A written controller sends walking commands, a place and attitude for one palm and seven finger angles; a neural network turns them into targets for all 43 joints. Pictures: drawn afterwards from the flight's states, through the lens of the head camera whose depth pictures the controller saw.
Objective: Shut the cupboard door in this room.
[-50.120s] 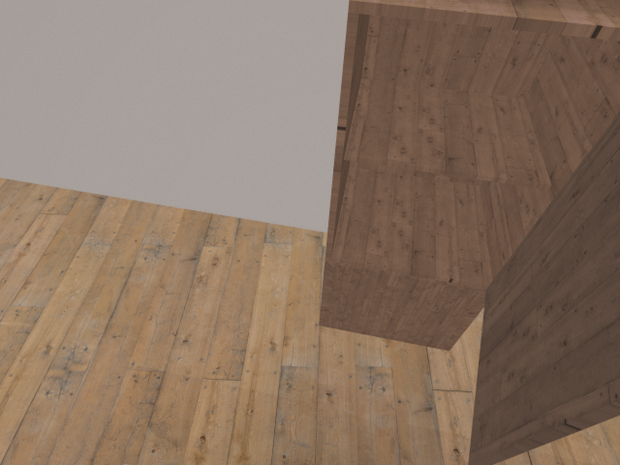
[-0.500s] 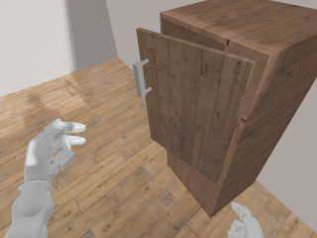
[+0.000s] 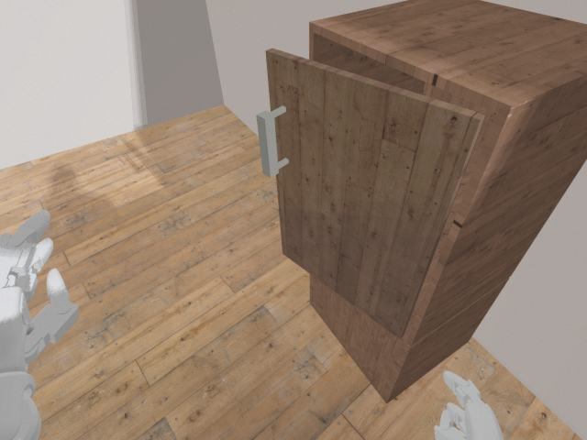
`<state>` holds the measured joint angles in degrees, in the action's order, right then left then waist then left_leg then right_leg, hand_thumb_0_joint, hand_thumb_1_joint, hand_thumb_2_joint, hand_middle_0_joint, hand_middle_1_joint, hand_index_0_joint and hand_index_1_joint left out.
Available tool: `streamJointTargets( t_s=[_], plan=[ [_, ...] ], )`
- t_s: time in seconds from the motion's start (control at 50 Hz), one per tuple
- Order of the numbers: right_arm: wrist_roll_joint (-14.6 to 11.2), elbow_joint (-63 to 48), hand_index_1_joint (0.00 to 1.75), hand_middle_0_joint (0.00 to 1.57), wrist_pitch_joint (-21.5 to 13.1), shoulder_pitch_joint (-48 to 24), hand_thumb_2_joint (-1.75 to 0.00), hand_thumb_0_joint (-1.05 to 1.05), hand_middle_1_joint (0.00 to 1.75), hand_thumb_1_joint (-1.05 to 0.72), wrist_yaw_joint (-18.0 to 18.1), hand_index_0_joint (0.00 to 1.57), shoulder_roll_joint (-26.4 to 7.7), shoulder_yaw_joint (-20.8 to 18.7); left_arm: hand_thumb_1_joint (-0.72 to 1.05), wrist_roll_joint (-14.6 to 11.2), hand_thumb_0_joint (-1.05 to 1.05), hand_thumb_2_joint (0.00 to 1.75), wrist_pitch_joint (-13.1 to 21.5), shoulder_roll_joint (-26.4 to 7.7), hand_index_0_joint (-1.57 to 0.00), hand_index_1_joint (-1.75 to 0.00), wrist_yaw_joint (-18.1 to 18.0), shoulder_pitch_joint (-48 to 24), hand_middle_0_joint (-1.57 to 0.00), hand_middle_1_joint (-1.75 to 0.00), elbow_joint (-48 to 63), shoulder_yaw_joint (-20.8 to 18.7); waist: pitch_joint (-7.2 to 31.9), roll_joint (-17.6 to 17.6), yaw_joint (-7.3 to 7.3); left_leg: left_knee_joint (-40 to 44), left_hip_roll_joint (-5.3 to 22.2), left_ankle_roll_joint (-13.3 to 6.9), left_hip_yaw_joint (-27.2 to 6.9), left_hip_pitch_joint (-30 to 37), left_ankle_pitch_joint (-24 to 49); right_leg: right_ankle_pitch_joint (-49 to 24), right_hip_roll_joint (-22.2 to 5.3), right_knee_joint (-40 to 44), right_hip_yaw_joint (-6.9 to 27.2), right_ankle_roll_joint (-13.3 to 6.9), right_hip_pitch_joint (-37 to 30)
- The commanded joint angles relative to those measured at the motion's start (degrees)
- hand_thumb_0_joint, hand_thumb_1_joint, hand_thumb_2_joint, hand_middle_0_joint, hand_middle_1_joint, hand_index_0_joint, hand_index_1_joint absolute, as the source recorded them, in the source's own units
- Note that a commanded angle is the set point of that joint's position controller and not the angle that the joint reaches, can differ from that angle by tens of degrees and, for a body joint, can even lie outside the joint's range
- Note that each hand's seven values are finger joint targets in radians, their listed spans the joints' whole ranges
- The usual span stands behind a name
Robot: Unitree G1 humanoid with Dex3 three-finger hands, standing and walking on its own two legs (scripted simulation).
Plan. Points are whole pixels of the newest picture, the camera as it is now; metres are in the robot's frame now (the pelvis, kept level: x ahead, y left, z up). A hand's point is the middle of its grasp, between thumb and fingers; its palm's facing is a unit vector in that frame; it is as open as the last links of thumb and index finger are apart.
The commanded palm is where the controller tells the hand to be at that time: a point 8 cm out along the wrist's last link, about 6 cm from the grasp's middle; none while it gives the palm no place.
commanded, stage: draw the hand back to the body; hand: left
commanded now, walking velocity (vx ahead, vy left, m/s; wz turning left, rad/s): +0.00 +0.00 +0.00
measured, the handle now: (275, 141) +0.66 +0.13 +0.08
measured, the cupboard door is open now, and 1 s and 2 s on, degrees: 15 15 15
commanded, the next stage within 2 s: step back with the hand held close in 0.10 s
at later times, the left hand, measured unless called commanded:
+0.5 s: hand (69, 312) +0.19 +0.27 +0.15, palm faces +0.38 -0.78 -0.49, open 7.4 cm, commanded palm +0.13 +0.31 +0.17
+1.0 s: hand (17, 389) +0.11 +0.27 +0.16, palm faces +0.47 -0.75 -0.47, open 7.4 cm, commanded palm +0.04 +0.31 +0.17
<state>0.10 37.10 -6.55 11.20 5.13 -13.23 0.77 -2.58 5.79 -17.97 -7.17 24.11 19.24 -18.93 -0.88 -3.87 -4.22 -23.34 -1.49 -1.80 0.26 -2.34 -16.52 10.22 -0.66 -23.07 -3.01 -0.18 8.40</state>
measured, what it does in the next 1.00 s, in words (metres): shifts its weight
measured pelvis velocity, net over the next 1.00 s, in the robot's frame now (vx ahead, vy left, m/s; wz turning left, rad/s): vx -0.09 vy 0.00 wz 0.01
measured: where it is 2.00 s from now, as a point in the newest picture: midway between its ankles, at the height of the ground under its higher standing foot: outside the picture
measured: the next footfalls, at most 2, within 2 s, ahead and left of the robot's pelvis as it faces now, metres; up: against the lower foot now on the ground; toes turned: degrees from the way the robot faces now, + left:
right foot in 1.60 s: -0.30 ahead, -0.14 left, +0.00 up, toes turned -3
left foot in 1.76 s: -0.12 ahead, +0.09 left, +0.00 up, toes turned +1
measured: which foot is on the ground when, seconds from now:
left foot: down 0.00-1.00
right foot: down 0.00-1.00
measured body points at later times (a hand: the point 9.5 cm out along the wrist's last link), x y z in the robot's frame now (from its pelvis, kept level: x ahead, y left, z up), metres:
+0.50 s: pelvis -0.02 +0.02 -0.01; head +0.00 +0.00 +0.44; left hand +0.16 +0.31 +0.18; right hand +0.15 -0.24 -0.09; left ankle -0.04 +0.10 -0.74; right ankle +0.03 -0.12 -0.74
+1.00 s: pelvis -0.09 +0.00 -0.03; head -0.09 +0.02 +0.42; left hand +0.08 +0.30 +0.18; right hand +0.06 -0.25 -0.10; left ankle -0.04 +0.10 -0.74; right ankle +0.02 -0.12 -0.74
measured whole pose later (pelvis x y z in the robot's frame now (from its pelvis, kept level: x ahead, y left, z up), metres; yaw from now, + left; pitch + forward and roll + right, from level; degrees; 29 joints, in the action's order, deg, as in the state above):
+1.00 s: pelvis -0.09 +0.00 -0.03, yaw +1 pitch +0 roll +0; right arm 0.0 32.3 -3.1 14.9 4.9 -13.2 0.5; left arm 0.5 13.4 -23.7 -9.6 28.8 29.7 -26.0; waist -0.5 1.7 1.0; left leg -41.1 -1.7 -2.9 1.7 -24.6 -16.1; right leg 8.7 -1.0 -37.0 -0.4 0.8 27.9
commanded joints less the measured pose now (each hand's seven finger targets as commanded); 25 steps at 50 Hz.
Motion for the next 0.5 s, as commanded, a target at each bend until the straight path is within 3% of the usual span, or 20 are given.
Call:
streamJointTargets(
  t_s=[0.0,0.04,0.08,0.2,0.22,0.24,0.26,0.28,0.36,0.42,0.46,0.48],
  plan=[
    [0.1,-9.3,0.30,0.20,-3.4,-6.7,-0.90,0.00,0.30,-0.90,0.2,0.20,-5.1,-1.8,0.90,0.2,0.00,0.90,4.3,-13.2,-0.20,-0.30,-1.1,-5.3,-0.20,-0.30,14.8,-8.0,4.2,-2.0,0.30,5.0,2.1,1.7,0.0,-7.9,12.9,-4.4,-0.2,2.0,0.8,-0.9,-8.3],
    [0.1,-9.2,0.30,0.20,-3.4,-6.7,-0.90,0.00,0.30,-0.90,-0.1,0.20,-4.9,-1.6,0.90,0.2,0.00,0.90,4.2,-12.9,-0.20,-0.30,-1.0,-4.9,-0.20,-0.30,14.4,-8.0,2.8,-2.8,0.35,5.1,2.1,2.0,-0.1,-8.7,12.7,-4.2,-0.1,2.2,0.8,-0.9,-7.9],
    [0.1,-9.2,0.30,0.20,-3.2,-6.8,-0.90,0.00,0.30,-0.90,-0.1,0.20,-5.0,-1.6,0.90,0.0,0.00,0.90,4.0,-12.3,-0.20,-0.30,-0.7,-4.0,-0.20,-0.30,13.2,-7.7,1.3,-1.1,0.43,5.3,2.5,2.0,-0.1,-9.0,12.7,-4.1,-0.1,2.5,0.7,-0.9,-7.5],
    [-0.1,-9.3,0.30,0.20,-2.8,-6.5,-0.90,0.00,0.30,-0.90,-0.2,0.20,-5.2,-2.1,0.90,-0.1,0.00,0.90,3.9,-11.7,-0.20,-0.30,-0.4,-4.5,-0.20,-0.30,12.3,-7.3,1.2,0.6,0.76,5.5,2.7,1.7,0.0,-8.4,11.8,-2.9,0.1,2.8,0.7,-0.7,-6.4],
    [-0.6,-11.4,0.30,0.20,-1.6,-5.4,-0.90,0.00,0.30,-0.90,-0.4,0.20,-7.9,-2.7,0.90,-0.2,0.00,0.90,6.0,-18.7,-0.20,-0.30,-0.9,-10.1,-0.20,-0.30,14.4,-13.9,-0.4,0.5,3.18,2.8,3.9,0.0,-1.0,-14.3,5.1,-4.3,-2.8,4.2,7.2,-1.2,-2.6],
    [-0.5,-10.5,0.30,0.20,-0.9,-4.7,-0.90,0.00,0.30,-0.90,-0.3,0.20,-6.7,-2.8,0.90,-0.3,0.00,0.90,6.3,-14.0,-0.20,-0.30,-0.4,-3.9,-0.20,-0.30,10.2,-10.3,0.9,5.4,3.44,0.5,3.4,-0.2,-1.5,-13.2,4.2,-3.2,-5.0,5.0,7.8,-1.6,-0.6],
    [-0.2,-10.7,0.30,0.20,-0.5,-5.3,-0.90,0.00,0.30,-0.90,-0.4,0.20,-7.0,-3.1,0.90,0.1,0.00,0.90,6.6,-14.8,-0.20,-0.30,-0.4,-2.9,-0.20,-0.30,11.4,-10.7,1.7,5.5,3.25,-0.9,3.1,-0.1,-1.7,-12.4,5.7,-5.1,-6.1,5.3,9.1,-2.4,-0.1],
    [-0.3,-10.8,0.30,0.20,-0.1,-5.1,-0.90,0.00,0.30,-0.90,-0.6,0.20,-6.5,-2.8,0.90,0.2,0.00,0.90,6.8,-13.3,-0.20,-0.30,-0.4,-1.6,-0.20,-0.30,11.4,-9.2,3.5,6.8,3.66,-2.6,3.1,0.2,-1.6,-12.0,6.7,-6.4,-7.4,4.6,9.7,-2.9,0.1],
    [-0.5,-11.4,0.30,0.20,1.5,-4.4,-0.90,0.00,0.30,-0.90,-0.6,0.20,-7.1,-3.7,0.90,0.0,0.00,0.90,7.3,-15.3,-0.20,-0.30,-1.5,2.6,-0.20,-0.30,15.7,-10.9,11.4,3.4,3.99,-5.7,4.0,1.0,-2.6,-12.5,14.8,-18.4,-9.6,-1.6,9.5,-4.2,-3.1],
    [-0.8,-13.0,0.30,0.20,2.6,-4.4,-0.90,0.00,0.30,-0.90,-0.3,0.20,-7.2,-4.0,0.90,-0.3,0.00,0.90,7.2,-16.9,-0.20,-0.30,-2.2,5.6,-0.20,-0.30,19.2,-12.8,14.6,1.7,4.20,-5.4,5.7,1.6,-3.4,-12.5,24.3,-25.5,-8.1,-7.9,7.4,-2.9,-3.4],
    [-0.6,-13.4,0.30,0.20,3.3,-4.9,-0.90,0.00,0.30,-0.90,0.1,0.20,-7.4,-4.2,0.90,-0.3,0.00,0.90,7.0,-18.9,-0.20,-0.30,-2.6,6.7,-0.20,-0.30,20.4,-15.2,15.0,-0.3,3.72,-4.4,7.1,1.9,-4.6,-13.7,29.3,-24.9,-6.2,-10.8,5.8,-1.6,-2.9],
    [-0.6,-14.0,0.30,0.20,3.5,-4.8,-0.90,0.00,0.30,-0.90,0.2,0.20,-7.1,-4.0,0.90,-0.4,0.00,0.90,7.0,-17.8,-0.20,-0.30,-2.5,6.7,-0.20,-0.30,21.1,-14.4,14.3,-0.7,3.75,-3.8,7.8,2.1,-5.3,-15.0,31.2,-23.1,-5.2,-12.0,5.0,-1.1,-2.6]
  ],
)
